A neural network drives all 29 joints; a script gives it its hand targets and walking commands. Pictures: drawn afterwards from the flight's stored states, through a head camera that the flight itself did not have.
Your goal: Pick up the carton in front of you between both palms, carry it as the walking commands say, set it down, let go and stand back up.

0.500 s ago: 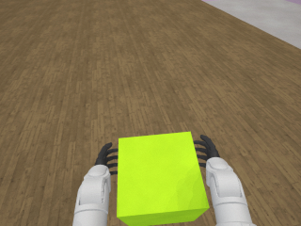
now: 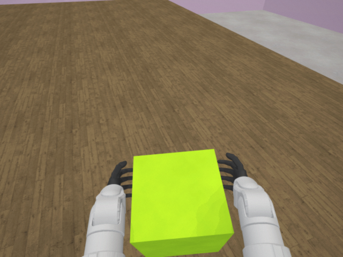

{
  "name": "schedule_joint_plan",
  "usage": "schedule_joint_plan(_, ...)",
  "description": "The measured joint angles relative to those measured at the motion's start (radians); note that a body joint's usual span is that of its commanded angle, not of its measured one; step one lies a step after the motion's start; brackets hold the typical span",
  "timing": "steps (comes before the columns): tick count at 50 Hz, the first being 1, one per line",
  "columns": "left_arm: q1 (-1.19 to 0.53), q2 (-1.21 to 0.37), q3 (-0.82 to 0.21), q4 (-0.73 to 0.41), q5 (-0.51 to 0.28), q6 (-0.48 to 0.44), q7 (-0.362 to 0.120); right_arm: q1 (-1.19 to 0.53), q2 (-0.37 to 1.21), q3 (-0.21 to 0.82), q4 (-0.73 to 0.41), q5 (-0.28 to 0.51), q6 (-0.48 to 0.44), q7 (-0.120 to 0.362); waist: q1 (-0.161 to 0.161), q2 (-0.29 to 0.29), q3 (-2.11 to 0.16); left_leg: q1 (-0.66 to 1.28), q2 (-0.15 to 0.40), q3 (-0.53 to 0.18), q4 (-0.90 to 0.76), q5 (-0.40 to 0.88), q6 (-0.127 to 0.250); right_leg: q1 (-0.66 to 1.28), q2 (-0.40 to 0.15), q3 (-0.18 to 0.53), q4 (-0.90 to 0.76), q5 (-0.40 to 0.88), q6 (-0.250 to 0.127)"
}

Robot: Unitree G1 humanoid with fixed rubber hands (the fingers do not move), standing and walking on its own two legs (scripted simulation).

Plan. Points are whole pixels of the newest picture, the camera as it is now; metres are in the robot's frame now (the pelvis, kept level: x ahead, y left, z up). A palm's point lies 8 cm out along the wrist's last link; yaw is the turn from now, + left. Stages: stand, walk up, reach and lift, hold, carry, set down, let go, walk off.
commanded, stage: hold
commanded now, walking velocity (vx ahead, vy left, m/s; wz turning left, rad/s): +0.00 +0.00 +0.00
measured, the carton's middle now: (178, 207) +0.30 -0.01 -0.06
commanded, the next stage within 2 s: set down in 0.12 s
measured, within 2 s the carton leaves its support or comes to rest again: neither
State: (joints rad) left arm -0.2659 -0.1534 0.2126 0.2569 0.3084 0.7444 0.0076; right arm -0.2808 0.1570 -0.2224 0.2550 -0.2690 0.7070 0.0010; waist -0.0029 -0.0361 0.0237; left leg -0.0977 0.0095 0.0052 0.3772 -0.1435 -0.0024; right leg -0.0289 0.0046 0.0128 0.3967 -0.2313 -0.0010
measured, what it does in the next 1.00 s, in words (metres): lowers itself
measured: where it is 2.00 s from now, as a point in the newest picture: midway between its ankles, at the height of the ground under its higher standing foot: outside the picture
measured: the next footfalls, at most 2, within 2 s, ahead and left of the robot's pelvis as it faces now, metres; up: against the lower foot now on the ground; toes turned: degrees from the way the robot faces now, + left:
none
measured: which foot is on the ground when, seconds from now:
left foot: down 0.00-1.00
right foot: down 0.00-1.00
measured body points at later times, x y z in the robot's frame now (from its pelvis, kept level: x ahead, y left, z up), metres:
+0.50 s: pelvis -0.04 +0.04 -0.02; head -0.04 +0.05 +0.43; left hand +0.31 +0.19 +0.01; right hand +0.34 -0.11 +0.04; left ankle +0.05 +0.12 -0.74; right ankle +0.00 -0.11 -0.74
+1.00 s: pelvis -0.06 +0.00 -0.15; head +0.15 +0.02 +0.25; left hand +0.34 +0.19 -0.23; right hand +0.39 -0.10 -0.20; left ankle +0.05 +0.12 -0.74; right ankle +0.00 -0.11 -0.74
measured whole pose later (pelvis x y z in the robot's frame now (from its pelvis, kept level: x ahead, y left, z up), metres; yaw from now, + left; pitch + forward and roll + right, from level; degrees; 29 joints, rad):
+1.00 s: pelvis -0.06 +0.00 -0.15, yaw +2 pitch +35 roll +0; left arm -0.66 -0.15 0.45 0.53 0.23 0.25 0.13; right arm -0.75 0.14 -0.42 0.58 -0.26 0.22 -0.08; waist 0.03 -0.02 -0.15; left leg -1.51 -0.03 -0.03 1.22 -0.31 -0.01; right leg -1.45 0.08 0.06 1.30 -0.46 0.01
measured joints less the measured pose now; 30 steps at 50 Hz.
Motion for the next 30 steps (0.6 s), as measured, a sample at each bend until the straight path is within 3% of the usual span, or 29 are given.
schedule_joint_plan(7,0.010,0.003,0.006,0.000,-0.010,0.007,0.007,-0.036,0.010,-0.017,0.060,-0.035,-0.014,0.002,0.009,0.006,0.013,-0.018,-0.018,0.006,0.021,0.008,0.020,-0.011,-0.017,0.006,0.007,0.014,0.016)
schedule_joint_plan(11,-0.027,-0.006,0.031,0.034,-0.003,0.007,-0.002,-0.071,0.020,-0.075,0.098,-0.070,-0.028,0.024,-0.002,0.012,0.019,-0.032,-0.026,0.013,0.039,0.007,0.030,-0.028,-0.015,0.029,0.033,0.005,0.002)
schedule_joint_plan(15,-0.124,-0.037,0.100,0.125,0.025,-0.035,0.018,-0.125,0.037,-0.165,0.139,-0.103,-0.070,0.026,-0.009,0.007,0.034,-0.059,-0.048,-0.003,0.091,-0.009,0.039,-0.053,-0.001,0.068,0.099,-0.028,-0.012)
schedule_joint_plan(21,-0.317,-0.074,0.314,0.307,0.119,-0.126,0.031,-0.356,0.012,-0.333,0.358,-0.229,-0.143,0.069,0.007,0.020,0.064,-0.133,-0.058,0.006,0.197,-0.066,0.042,-0.135,0.006,0.094,0.221,-0.101,-0.030)
schedule_joint_plan(25,-0.384,-0.100,0.381,0.336,0.158,-0.171,0.042,-0.447,-0.010,-0.368,0.412,-0.297,-0.180,0.073,0.014,0.013,0.091,-0.220,-0.072,-0.008,0.237,-0.044,0.041,-0.222,0.008,0.097,0.277,-0.087,-0.016)
schedule_joint_plan(30,-0.374,-0.112,0.412,0.343,0.205,-0.259,0.057,-0.475,-0.008,-0.387,0.467,-0.319,-0.278,0.081,0.016,0.015,0.095,-0.408,-0.066,-0.025,0.298,-0.044,0.039,-0.403,0.018,0.080,0.333,-0.089,0.004)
